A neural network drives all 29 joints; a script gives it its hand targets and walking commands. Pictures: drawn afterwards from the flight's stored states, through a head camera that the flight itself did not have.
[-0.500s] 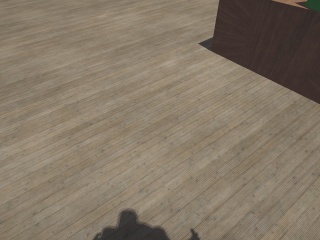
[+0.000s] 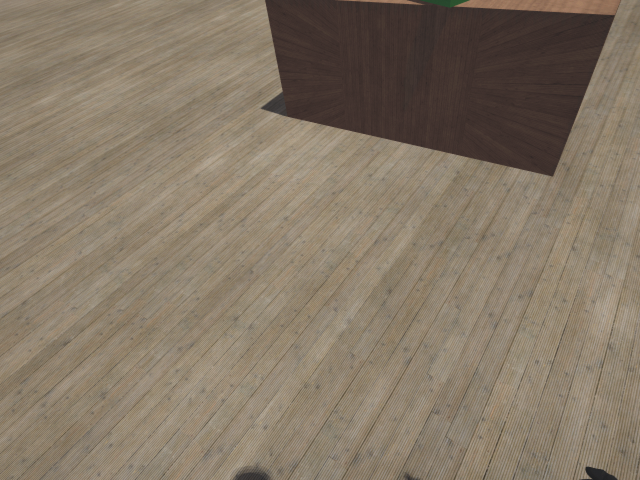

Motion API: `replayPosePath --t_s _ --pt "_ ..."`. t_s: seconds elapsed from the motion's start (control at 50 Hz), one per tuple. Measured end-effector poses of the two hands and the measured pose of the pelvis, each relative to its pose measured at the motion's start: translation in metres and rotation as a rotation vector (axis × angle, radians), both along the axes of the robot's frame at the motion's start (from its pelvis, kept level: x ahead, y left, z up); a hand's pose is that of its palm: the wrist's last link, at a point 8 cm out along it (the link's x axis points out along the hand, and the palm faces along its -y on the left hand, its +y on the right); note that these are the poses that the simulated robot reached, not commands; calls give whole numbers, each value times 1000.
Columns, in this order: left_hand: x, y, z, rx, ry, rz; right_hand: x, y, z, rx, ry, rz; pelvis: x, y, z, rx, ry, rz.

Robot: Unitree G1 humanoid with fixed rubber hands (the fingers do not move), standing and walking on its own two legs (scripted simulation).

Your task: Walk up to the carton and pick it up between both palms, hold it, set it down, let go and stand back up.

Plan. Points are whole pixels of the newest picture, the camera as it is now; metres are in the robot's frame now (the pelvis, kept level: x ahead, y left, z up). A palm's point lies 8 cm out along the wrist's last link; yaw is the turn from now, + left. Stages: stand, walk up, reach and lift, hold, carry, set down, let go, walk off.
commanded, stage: walk up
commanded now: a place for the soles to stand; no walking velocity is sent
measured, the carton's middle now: out of the picture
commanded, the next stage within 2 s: none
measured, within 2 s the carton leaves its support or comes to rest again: neither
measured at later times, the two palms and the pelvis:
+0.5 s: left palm (153, 396) +0.30 +0.31 -0.09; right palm (616, 378) +0.27 -0.33 -0.04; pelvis +0.21 +0.01 +0.02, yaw -7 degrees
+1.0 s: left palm (254, 243) +0.58 +0.18 -0.06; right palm (628, 324) +0.39 -0.43 -0.11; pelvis +0.42 -0.12 +0.01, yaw -18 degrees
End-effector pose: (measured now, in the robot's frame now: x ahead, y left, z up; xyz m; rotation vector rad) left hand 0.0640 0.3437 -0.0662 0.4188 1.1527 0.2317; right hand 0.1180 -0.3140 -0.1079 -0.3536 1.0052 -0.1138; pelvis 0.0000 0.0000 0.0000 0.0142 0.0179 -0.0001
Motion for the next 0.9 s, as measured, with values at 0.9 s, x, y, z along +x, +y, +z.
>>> replayPosePath --t_s 0.9 --pt "477 -133 -5 -12 -33 -321 226 -96 -8 23 107 -304 374 -90 -1 21 -19 -300"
